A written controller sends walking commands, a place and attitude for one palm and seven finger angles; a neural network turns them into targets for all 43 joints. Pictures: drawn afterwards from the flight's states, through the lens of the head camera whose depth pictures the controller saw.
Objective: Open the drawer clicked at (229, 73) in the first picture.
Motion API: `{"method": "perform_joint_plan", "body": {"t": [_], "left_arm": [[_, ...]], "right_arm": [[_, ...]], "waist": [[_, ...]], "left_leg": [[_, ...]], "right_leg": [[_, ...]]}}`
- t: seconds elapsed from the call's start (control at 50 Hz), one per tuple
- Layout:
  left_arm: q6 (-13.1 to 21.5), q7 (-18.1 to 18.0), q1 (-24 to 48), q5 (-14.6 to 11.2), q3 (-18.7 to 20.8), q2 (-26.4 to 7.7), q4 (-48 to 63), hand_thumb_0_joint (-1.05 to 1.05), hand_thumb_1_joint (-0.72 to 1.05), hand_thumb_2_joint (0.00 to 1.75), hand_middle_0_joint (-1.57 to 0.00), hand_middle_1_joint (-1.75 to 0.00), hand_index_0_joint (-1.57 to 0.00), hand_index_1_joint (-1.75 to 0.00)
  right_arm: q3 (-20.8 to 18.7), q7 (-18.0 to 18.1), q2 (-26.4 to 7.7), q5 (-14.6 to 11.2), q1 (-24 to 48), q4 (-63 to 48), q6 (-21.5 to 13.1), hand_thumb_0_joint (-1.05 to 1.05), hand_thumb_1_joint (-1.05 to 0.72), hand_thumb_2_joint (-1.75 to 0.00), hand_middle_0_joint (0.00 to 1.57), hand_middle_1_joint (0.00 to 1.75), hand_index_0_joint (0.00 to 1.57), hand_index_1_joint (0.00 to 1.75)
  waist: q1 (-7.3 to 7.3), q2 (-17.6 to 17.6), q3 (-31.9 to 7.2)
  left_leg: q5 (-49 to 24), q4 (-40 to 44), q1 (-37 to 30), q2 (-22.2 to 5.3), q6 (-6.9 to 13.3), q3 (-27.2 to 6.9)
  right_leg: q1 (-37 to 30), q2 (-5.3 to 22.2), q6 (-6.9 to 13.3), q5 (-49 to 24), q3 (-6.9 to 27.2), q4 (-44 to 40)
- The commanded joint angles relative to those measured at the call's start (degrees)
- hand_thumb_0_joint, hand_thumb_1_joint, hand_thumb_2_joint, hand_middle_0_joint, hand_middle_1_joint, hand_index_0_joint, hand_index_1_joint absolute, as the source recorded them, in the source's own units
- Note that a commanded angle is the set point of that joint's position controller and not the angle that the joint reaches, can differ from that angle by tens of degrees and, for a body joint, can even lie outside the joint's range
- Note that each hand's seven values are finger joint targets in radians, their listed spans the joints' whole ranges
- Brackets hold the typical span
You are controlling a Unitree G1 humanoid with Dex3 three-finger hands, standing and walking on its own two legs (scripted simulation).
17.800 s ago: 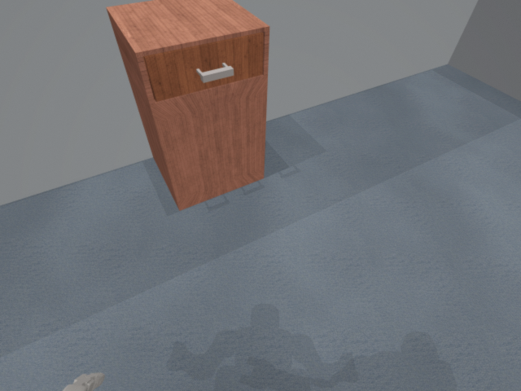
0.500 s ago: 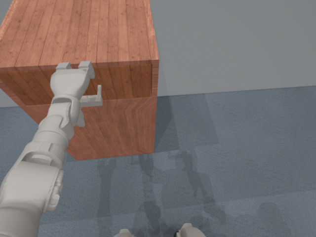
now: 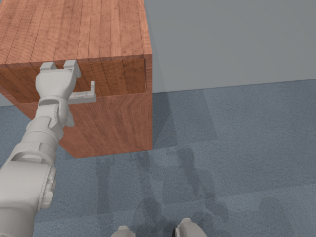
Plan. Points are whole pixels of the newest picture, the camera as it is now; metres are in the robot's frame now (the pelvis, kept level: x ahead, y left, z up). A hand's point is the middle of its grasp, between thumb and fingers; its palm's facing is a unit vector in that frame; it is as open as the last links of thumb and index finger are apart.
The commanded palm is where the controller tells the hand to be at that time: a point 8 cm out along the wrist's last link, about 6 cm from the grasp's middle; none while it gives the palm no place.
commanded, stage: lower the fingers behind the handle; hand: left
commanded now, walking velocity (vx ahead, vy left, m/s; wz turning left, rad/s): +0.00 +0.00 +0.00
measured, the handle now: (76, 91) +0.55 +0.23 -0.03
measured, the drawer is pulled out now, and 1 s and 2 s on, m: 0.00 0.00 0.00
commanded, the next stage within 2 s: close the thumb around the handle in 1.46 s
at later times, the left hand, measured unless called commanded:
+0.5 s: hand (68, 105) +0.49 +0.24 -0.02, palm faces -0.06 +0.01 -1.00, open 13.8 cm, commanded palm +0.48 +0.22 +0.03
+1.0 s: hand (76, 108) +0.50 +0.23 -0.06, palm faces -0.02 +0.01 -1.00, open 13.8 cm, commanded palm +0.48 +0.21 +0.00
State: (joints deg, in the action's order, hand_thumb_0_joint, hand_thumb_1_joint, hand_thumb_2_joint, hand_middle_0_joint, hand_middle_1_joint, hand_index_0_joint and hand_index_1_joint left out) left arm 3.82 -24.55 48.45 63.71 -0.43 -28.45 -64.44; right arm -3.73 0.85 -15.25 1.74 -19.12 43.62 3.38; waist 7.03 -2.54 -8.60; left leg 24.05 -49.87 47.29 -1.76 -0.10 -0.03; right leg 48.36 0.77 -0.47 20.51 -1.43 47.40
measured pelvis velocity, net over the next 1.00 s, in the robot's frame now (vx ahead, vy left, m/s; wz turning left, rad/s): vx -0.01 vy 0.01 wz -0.02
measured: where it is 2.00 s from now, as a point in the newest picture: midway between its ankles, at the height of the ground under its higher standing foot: outside the picture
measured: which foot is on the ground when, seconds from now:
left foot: down 0.00-1.00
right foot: down 0.00-1.00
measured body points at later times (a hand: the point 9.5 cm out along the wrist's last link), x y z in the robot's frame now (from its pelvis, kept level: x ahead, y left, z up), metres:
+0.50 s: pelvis +0.00 +0.01 -0.02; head +0.13 +0.00 +0.41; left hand +0.49 +0.24 +0.03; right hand -0.01 -0.26 -0.15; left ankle -0.01 +0.12 -0.69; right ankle +0.01 -0.13 -0.69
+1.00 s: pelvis -0.01 +0.01 -0.04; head +0.14 +0.01 +0.38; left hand +0.49 +0.22 +0.00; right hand -0.02 -0.26 -0.17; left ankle -0.01 +0.12 -0.69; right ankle +0.01 -0.13 -0.69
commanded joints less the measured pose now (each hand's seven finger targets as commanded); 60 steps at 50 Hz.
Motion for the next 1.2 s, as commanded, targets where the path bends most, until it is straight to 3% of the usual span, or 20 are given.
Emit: {"method": "perform_joint_plan", "body": {"t": [0.0, 0.08, 0.14, 0.2, 0.24, 0.28, 0.34, 0.42, 0.5, 0.54, 0.58, 0.62, 0.66, 0.74, 0.84, 0.92, 0.98, 1.06, 1.12, 1.18], "left_arm": [[-5.39, -0.51, 22.51, 0.04, 0.35, -11.4, 3.32, 0.0, -0.5, 0.3, -0.3, -1.2, -0.3, -1.2], [-2.76, 3.28, 27.13, -1.1, 0.4, -12.28, 8.3, 0.0, -0.5, 0.3, -0.3, -1.2, -0.3, -1.2], [2.18, 3.94, 25.52, -0.95, 4.28, -16.4, 12.74, 0.0, -0.5, 0.3, -0.3, -1.2, -0.3, -1.2], [4.74, 1.2, 21.9, 0.54, 7.62, -18.67, 13.85, 0.0, -0.5, 0.3, -0.3, -1.2, -0.3, -1.2], [3.7, -1.41, 18.4, 1.17, 6.82, -15.86, 11.09, 0.0, -0.5, 0.3, -0.3, -1.2, -0.3, -1.2], [1.56, -3.58, 16.99, 1.44, 8.66, -17.52, 9.15, 0.0, -0.5, 0.3, -0.3, -1.2, -0.3, -1.2], [-2.85, -5.01, 18.63, 1.58, 5.54, -14.43, 7.11, 0.0, -0.5, 0.3, -0.3, -1.2, -0.3, -1.2], [-4.13, -2.43, 24.67, 0.16, 2.71, -12.4, 11.47, 0.0, -0.5, 0.3, -0.3, -1.2, -0.3, -1.2], [-2.17, 0.75, 24.21, -1.06, 0.47, -9.62, 9.24, 0.0, -0.5, 0.3, -0.3, -1.2, -0.3, -1.2], [-1.53, 1.79, 22.92, -0.74, 1.1, -11.14, 5.75, 0.0, -0.5, 0.3, -0.3, -1.2, -0.3, -1.2], [-0.2, 1.89, 22.62, -0.05, 2.97, -13.81, 5.59, 0.0, -0.5, 0.3, -0.3, -1.2, -0.3, -1.2], [0.71, 1.29, 21.98, 1.07, 2.21, -12.9, 4.93, 0.0, -0.5, 0.3, -0.3, -1.2, -0.3, -1.2], [1.84, 0.05, 21.35, 1.79, 4.04, -14.31, 7.24, 0.0, -0.5, 0.3, -0.3, -1.2, -0.3, -1.2], [2.12, -3.01, 22.7, 2.19, 4.07, -12.26, 9.96, 0.0, -0.5, 0.3, -0.3, -1.2, -0.3, -1.2], [-0.23, -6.24, 26.07, 2.24, 7.42, -16.69, 12.87, 0.0, -0.5, 0.3, -0.3, -1.2, -0.3, -1.2], [-4.54, -6.27, 25.39, 2.05, 3.91, -13.07, 7.5, 0.0, -0.5, 0.3, -0.3, -1.2, -0.3, -1.2], [-6.22, -4.35, 26.8, 1.16, 2.24, -11.88, 6.31, 0.0, -0.5, 0.3, -0.3, -1.2, -0.3, -1.2], [-5.65, -1.0, 26.18, 0.15, 2.06, -13.56, 3.68, 0.0, -0.5, 0.3, -0.3, -1.2, -0.3, -1.2], [-3.27, 0.39, 25.34, 0.53, 3.85, -16.49, 5.24, 0.0, -0.5, 0.3, -0.3, -1.2, -0.3, -1.2], [-0.8, 0.96, 24.29, 0.85, 3.53, -15.27, 6.84, 0.0, -0.5, 0.3, -0.3, -1.2, -0.3, -1.2]], "right_arm": [[-2.49, -0.25, -9.33, -0.19, -9.44, -2.88, -0.69, 0.0, -0.9, -0.9, 0.2, 0.3, 0.2, 0.3], [-2.73, 0.68, -9.24, 0.01, -10.03, -3.47, -0.9, 0.0, -0.9, -0.9, 0.2, 0.3, 0.2, 0.3], [-2.8, 1.47, -9.14, 0.56, -9.9, -3.77, -1.34, 0.0, -0.9, -0.9, 0.2, 0.3, 0.2, 0.3], [-2.67, 1.12, -9.06, 1.31, -9.43, -2.97, -1.41, 0.0, -0.9, -0.9, 0.2, 0.3, 0.2, 0.3], [-2.62, 0.43, -8.75, 1.6, -8.8, -2.82, -1.32, 0.0, -0.9, -0.9, 0.2, 0.3, 0.2, 0.3], [-2.51, -0.31, -9.23, 1.76, -8.24, -2.58, -1.21, 0.0, -0.9, -0.9, 0.2, 0.3, 0.2, 0.3], [-2.83, -1.1, -9.37, 1.3, -9.1, -2.6, -1.02, 0.0, -0.9, -0.9, 0.2, 0.3, 0.2, 0.3], [-3.49, -0.92, -9.49, 1.02, -10.6, -2.29, -1.01, 0.0, -0.9, -0.9, 0.2, 0.3, 0.2, 0.3], [-3.42, 0.03, -9.23, 1.02, -11.14, -1.12, -1.21, 0.0, -0.9, -0.9, 0.2, 0.3, 0.2, 0.3], [-2.56, 0.35, -9.45, 0.85, -10.64, -0.84, -1.26, 0.0, -0.9, -0.9, 0.2, 0.3, 0.2, 0.3], [-2.15, 0.41, -9.6, 0.89, -9.93, -1.29, -1.15, 0.0, -0.9, -0.9, 0.2, 0.3, 0.2, 0.3], [-1.93, 0.42, -9.17, 1.01, -9.7, -2.04, -1.37, 0.0, -0.9, -0.9, 0.2, 0.3, 0.2, 0.3], [-2.13, 0.16, -9.2, 1.48, -9.61, -2.59, -1.64, 0.0, -0.9, -0.9, 0.2, 0.3, 0.2, 0.3], [-2.91, -0.61, -8.99, 2.06, -10.13, -2.76, -2.11, 0.0, -0.9, -0.9, 0.2, 0.3, 0.2, 0.3], [-3.09, -1.1, -9.58, 2.44, -10.28, -1.74, -1.87, 0.0, -0.9, -0.9, 0.2, 0.3, 0.2, 0.3], [-2.77, -1.38, -9.65, 1.97, -10.08, -0.77, -1.48, 0.0, -0.9, -0.9, 0.2, 0.3, 0.2, 0.3], [-2.54, -1.24, -9.77, 1.73, -10.27, -0.89, -1.58, 0.0, -0.9, -0.9, 0.2, 0.3, 0.2, 0.3], [-1.7, -0.35, -9.75, 1.32, -10.34, -1.1, -1.77, 0.0, -0.9, -0.9, 0.2, 0.3, 0.2, 0.3], [-1.4, 0.12, -9.78, 1.38, -10.21, -1.57, -2.09, 0.0, -0.9, -0.9, 0.2, 0.3, 0.2, 0.3], [-1.5, 0.33, -9.2, 1.55, -10.39, -2.18, -2.5, 0.0, -0.9, -0.9, 0.2, 0.3, 0.2, 0.3]], "waist": [[1.67, -1.23, -21.98], [3.04, -0.41, -26.02], [1.3, -2.12, -29.54], [-0.52, -4.5, -28.64], [-0.47, -3.1, -25.74], [-1.19, -2.45, -24.74], [0.22, -1.86, -25.72], [2.0, -3.72, -32.6], [3.59, -1.92, -28.97], [3.45, 0.2, -22.51], [2.56, -1.18, -21.48], [2.33, -2.51, -20.5], [1.2, -4.79, -24.25], [1.47, -6.78, -29.57], [1.74, -6.77, -35.16], [3.08, -5.93, -30.61], [3.9, -4.98, -30.82], [4.51, -2.08, -27.0], [3.31, -3.04, -28.38], [3.13, -3.98, -28.5]], "left_leg": [[-19.65, 4.87, -12.31, 3.23, 2.12, 1.59], [-21.25, 3.55, -14.37, 2.89, 2.61, 1.15], [-22.99, 2.04, -13.89, 2.9, 2.77, 1.01], [-25.67, 0.42, -12.61, 2.5, 2.27, 0.45], [-25.07, -0.48, -9.74, 2.37, 2.14, 0.77], [-24.89, -0.82, -7.62, 2.49, 1.92, 0.98], [-24.08, -0.88, -8.21, 2.41, 1.82, 1.35], [-27.33, -1.0, -14.67, 1.94, 1.72, 0.36], [-25.45, -1.26, -15.14, 1.73, 2.07, -0.47], [-20.05, -0.99, -9.24, 1.97, 2.35, -0.32], [-18.4, -1.32, -7.21, 2.16, 2.41, -0.21], [-18.4, -2.16, -5.79, 2.22, 2.3, -0.2], [-20.77, -3.54, -6.97, 2.01, 1.93, -0.48], [-26.01, -6.12, -9.86, 1.35, 1.27, -1.41], [-27.94, -7.83, -9.79, 1.33, 1.34, -1.48], [-24.33, -7.23, -7.95, 1.43, 1.4, -1.31], [-23.28, -6.74, -8.38, 1.45, 1.61, -1.44], [-17.2, -6.37, -3.11, 1.87, 2.44, -0.74], [-15.99, -6.94, -1.88, 2.12, 2.67, -0.47], [-18.25, -7.62, -2.47, 1.96, 2.54, -0.66]], "right_leg": [[-13.73, -3.34, 1.87, -17.22, -0.55, -5.35], [-15.19, -3.34, 1.57, -20.06, 0.21, -4.87], [-15.89, -3.04, 1.59, -21.72, 0.98, -2.89], [-12.17, -3.07, 2.02, -21.17, 0.22, -0.27], [-10.08, -3.19, 2.03, -20.32, -0.39, 0.56], [-9.92, -3.25, 2.16, -20.17, -0.67, 1.39], [-9.56, -3.41, 1.96, -19.8, -0.96, 0.87], [-10.87, -3.46, 1.61, -21.9, -0.66, 0.37], [-7.74, -3.52, 1.45, -18.9, -0.89, -0.37], [-6.12, -3.32, 1.58, -15.64, -0.86, -0.31], [-4.91, -3.27, 2.08, -14.2, -0.68, 0.57], [-2.9, -3.21, 2.3, -13.48, -0.94, 1.84], [-1.96, -3.27, 2.47, -14.12, -1.12, 3.61], [0.7, -3.49, 2.39, -15.23, -1.72, 6.07], [-1.42, -3.33, 2.05, -18.12, -1.53, 7.44], [0.29, -3.45, 2.02, -15.71, -1.84, 6.51], [-0.31, -3.56, 1.98, -15.31, -1.81, 5.88], [-1.77, -3.3, 1.62, -13.55, -1.22, 5.22], [-2.25, -3.17, 1.77, -13.1, -0.72, 5.91], [-1.42, -3.24, 1.94, -14.49, -0.86, 6.87]]}}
